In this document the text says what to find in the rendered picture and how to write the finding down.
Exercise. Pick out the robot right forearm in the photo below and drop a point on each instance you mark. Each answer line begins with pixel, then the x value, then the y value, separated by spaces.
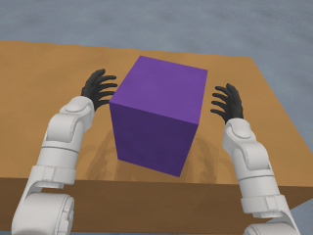
pixel 260 192

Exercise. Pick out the left robot hand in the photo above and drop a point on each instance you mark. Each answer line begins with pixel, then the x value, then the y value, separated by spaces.
pixel 93 87

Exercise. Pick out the carton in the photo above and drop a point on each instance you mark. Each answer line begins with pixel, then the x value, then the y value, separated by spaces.
pixel 156 113

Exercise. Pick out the pedestal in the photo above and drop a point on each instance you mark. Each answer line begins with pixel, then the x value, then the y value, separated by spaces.
pixel 113 196

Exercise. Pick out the robot left forearm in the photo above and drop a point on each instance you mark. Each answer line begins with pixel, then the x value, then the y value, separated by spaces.
pixel 60 148

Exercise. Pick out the right robot hand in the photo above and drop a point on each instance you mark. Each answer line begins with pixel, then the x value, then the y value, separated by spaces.
pixel 233 107

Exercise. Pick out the robot left upper arm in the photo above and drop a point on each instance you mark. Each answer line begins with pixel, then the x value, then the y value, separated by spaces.
pixel 44 213

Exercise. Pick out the robot right upper arm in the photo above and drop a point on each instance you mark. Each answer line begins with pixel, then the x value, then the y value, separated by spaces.
pixel 270 228

